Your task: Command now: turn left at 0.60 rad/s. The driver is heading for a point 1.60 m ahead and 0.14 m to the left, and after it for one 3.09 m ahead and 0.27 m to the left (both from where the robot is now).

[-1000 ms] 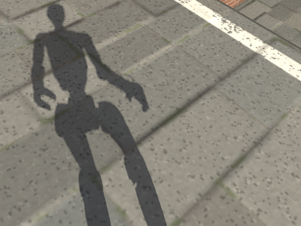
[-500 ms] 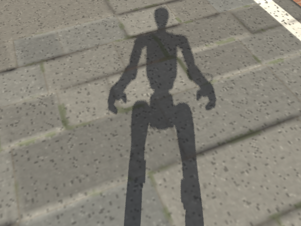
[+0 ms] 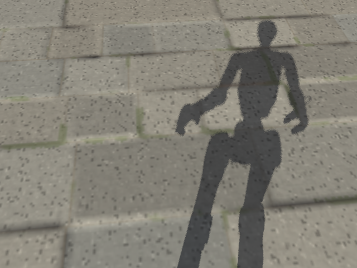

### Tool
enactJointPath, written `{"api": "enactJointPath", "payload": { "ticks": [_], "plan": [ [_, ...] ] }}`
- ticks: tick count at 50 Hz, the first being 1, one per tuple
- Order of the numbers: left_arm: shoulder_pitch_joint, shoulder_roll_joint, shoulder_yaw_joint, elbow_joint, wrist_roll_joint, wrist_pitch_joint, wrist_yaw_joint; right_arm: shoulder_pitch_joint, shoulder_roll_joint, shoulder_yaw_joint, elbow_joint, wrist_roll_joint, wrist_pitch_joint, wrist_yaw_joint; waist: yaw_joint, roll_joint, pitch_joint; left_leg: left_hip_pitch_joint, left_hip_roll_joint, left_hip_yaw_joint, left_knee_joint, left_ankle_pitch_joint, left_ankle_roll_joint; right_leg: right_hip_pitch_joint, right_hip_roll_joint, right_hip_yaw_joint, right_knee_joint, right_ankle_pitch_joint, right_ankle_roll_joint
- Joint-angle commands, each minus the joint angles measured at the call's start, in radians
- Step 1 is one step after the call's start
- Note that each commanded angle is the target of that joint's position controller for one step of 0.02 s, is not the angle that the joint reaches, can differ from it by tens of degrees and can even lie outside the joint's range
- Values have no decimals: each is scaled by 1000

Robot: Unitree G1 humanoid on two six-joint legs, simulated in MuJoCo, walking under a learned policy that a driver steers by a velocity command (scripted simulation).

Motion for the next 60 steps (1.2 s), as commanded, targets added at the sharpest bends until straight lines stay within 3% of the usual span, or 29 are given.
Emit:
{"api": "enactJointPath", "payload": {
  "ticks": [1, 2, 3, 4, 5, 6, 7, 8, 10, 14, 16, 18, 20, 21, 22, 23, 24, 25, 26, 28, 30, 31, 34, 39, 60],
  "plan": [
    [31, 97, 32, -66, -3, -29, -10, -59, -166, -47, -77, 14, -5, -3, 40, 163, -133, 139, 223, -324, -74, 287, 153, 79, 11, -13, -212, 91, -27],
    [63, 111, 39, -56, 3, -32, -9, -62, -151, -43, -79, 19, -3, -8, 55, 142, -140, 91, 189, -305, -39, 217, 113, 177, -23, -6, -313, 214, -47],
    [90, 173, 52, -61, 20, -29, -3, -23, -104, -30, -81, 9, -4, -9, 36, 5, -176, -20, 119, -218, 106, -12, 53, 308, -201, 136, -341, 314, -112],
    [66, 245, 65, -53, 43, -18, -2, 3, -97, -30, -102, 16, -12, -10, -12, -293, -114, -237, -52, 1, 286, -364, -14, 320, -383, 374, -379, 512, -278],
    [45, 184, 52, -78, 46, -22, 0, 24, -187, -59, -79, -4, -20, -12, 9, -235, -113, -266, 13, 20, 542, -427, -66, 277, -464, 419, -383, 535, -370],
    [4, 135, 35, -92, 39, -22, 8, 37, -218, -76, -55, 5, -17, -8, -6, -163, -99, -263, 38, 28, 640, -358, -83, 245, -414, 320, -370, 506, -343],
    [-35, 113, 28, -99, 28, -18, 14, 54, -196, -76, -31, 9, -6, -9, -21, -127, -78, -264, 50, 44, 682, -298, -102, 232, -342, 222, -359, 449, -292],
    [-40, 102, 23, -98, 13, -16, 18, 50, -167, -69, -26, 5, 2, -11, -7, -124, -62, -286, 50, 49, 712, -247, -118, 240, -307, 174, -354, 438, -274],
    [-9, 108, 19, -87, 13, -7, 25, 26, -105, -48, -34, 9, 6, -7, 14, -131, -55, -273, 46, 87, 672, -209, -135, 244, -266, 95, -358, 493, -278],
    [25, 136, 26, -70, 14, 7, 22, -29, -52, -18, -57, -2, -1, -2, 49, -176, -108, -173, 84, 137, 400, -236, -138, 318, -276, 54, -330, 545, -296],
    [24, 157, 31, -63, 5, 11, 13, -33, -46, -10, -58, -2, -3, 3, 57, -200, -115, -75, 93, 176, 262, -235, -128, 290, -286, 47, -324, 565, -300],
    [34, 163, 28, -50, -9, 14, 7, -3, -59, -14, -41, 1, -2, 7, 48, -201, -114, 6, 83, 204, 105, -155, -111, 277, -288, 54, -301, 544, -293],
    [46, 136, 14, -32, -24, 12, 5, 59, -56, -14, -7, -5, -4, 11, 10, -170, -103, 169, 68, 223, -178, 66, -63, 209, -258, 29, -256, 477, -235],
    [95, 107, 1, -13, -12, 1, 0, 64, -89, -16, -15, -11, -5, 6, 21, -108, -126, 298, 131, 132, -199, 198, -33, 129, -230, 4, -223, 366, -158],
    [117, 45, -23, -31, 39, -13, -12, 81, -171, -28, -30, -23, -3, -7, 59, 142, -184, 415, 340, -98, -152, 512, 40, 9, -138, -91, -58, 72, -65],
    [59, 45, -26, -50, 30, -12, -4, 21, -116, -8, -22, -43, -14, 2, 47, 241, -149, 224, 406, -146, -168, 413, 177, 25, -104, -87, -72, -147, -24],
    [35, 93, -15, -42, 21, -6, 4, -30, -69, 5, -39, -45, -29, 11, 37, 177, -100, 184, 354, -114, -191, 288, 183, 50, -110, -81, -49, -119, -7],
    [27, 86, -16, -37, 21, -5, 3, -13, -55, 8, -15, -41, -38, 10, 30, 182, -112, 208, 307, -89, -208, 83, 150, 39, -90, -103, -62, -60, -5],
    [15, 83, -15, -25, 19, -1, 7, -21, -72, 7, -12, -36, -42, 8, 20, 180, -73, 188, 284, -81, -218, 8, 129, 35, -86, -98, -77, -25, -3],
    [38, 72, -21, -16, 22, 1, 6, -61, -55, 19, -5, -34, -49, 5, 50, 170, -32, 123, 265, -54, -202, 70, 100, 105, -100, -74, -162, 79, -4],
    [80, 79, -26, 2, 28, -8, -1, -26, -33, 25, 14, -37, -52, 6, 50, 120, -67, 114, 212, 3, -162, 74, 54, 214, -114, -65, -240, 278, -11],
    [88, 118, -17, 16, 23, -11, -3, -8, -32, 25, 14, -35, -50, 6, 31, 66, -48, 105, 182, 30, -162, 34, 34, 196, -111, -74, -228, 261, -25],
    [66, 92, -22, 32, 21, -15, -6, -9, -42, 24, 23, -30, -47, 7, 31, -12, -26, 128, 163, 52, -119, 95, 25, 174, -106, -73, -240, 265, -37],
    [85, 86, -27, 62, 15, -17, 3, -2, -28, 23, 41, -25, -41, 4, 35, -12, -61, 157, 150, 73, -91, 215, 26, 203, -106, -75, -236, 297, -30],
    [101, 77, -30, 202, 10, 3, 32, 51, -29, 17, 214, -19, -49, -11, 39, 4, -24, 140, 129, 104, -109, 197, 2, 225, -94, -85, -255, 268, -34]
  ]
}}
